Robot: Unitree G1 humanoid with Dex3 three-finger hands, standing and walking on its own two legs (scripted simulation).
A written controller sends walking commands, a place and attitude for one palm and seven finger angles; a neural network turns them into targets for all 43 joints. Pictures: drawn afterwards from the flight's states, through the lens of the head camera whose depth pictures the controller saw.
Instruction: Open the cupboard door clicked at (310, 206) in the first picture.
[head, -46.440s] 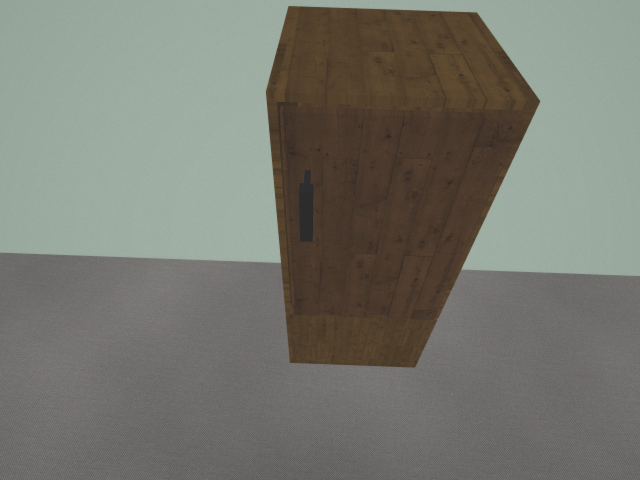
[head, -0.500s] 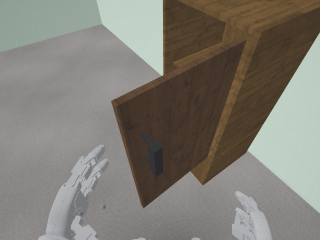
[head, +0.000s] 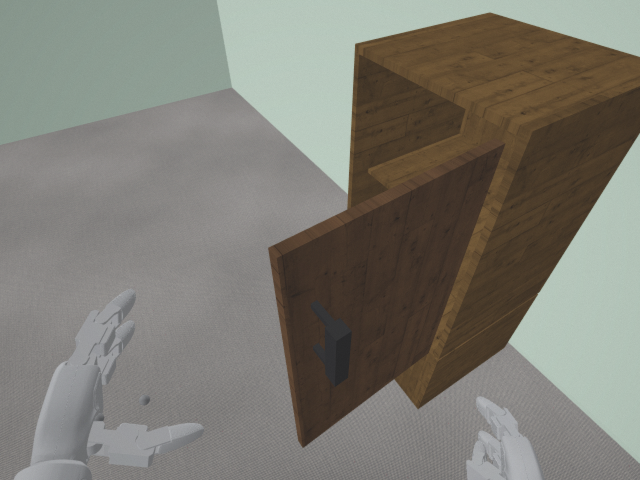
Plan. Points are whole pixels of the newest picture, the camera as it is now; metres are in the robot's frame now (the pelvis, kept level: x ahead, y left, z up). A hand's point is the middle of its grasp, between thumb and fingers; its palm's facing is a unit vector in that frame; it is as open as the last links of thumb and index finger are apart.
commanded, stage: draw the hand back to the body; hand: left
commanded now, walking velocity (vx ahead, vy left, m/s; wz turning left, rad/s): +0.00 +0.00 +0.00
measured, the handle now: (327, 342) +0.30 +0.03 +0.02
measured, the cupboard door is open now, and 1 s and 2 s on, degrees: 94 94 94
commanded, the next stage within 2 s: step back with the hand held close in 0.82 s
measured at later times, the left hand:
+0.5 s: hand (43, 320) +0.20 +0.27 +0.19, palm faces +0.45 -0.80 -0.41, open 8.4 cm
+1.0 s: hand (55, 327) +0.19 +0.25 +0.19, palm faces +0.45 -0.80 -0.40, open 7.4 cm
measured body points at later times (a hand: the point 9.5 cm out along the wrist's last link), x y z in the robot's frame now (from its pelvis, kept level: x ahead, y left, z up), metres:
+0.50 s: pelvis +0.01 +0.01 +0.02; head -0.01 -0.01 +0.47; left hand +0.17 +0.31 +0.21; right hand +0.20 -0.21 -0.05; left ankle -0.02 +0.07 -0.72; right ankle +0.00 -0.11 -0.72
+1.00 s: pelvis +0.00 -0.01 +0.03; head -0.02 -0.03 +0.48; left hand +0.16 +0.29 +0.21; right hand +0.18 -0.23 -0.06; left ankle -0.02 +0.06 -0.72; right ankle +0.00 -0.11 -0.72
